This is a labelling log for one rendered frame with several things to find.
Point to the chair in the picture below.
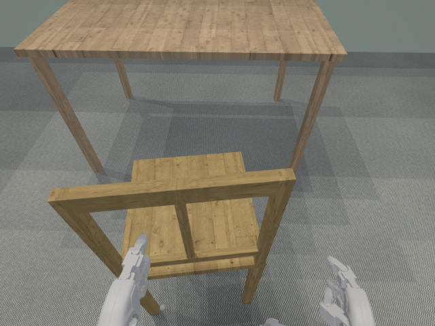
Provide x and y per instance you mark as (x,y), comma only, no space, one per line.
(197,213)

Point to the robot left hand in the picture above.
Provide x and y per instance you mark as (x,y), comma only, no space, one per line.
(124,295)

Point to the table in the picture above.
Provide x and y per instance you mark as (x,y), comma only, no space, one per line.
(285,30)

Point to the robot right hand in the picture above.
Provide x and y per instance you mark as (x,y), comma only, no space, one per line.
(352,306)

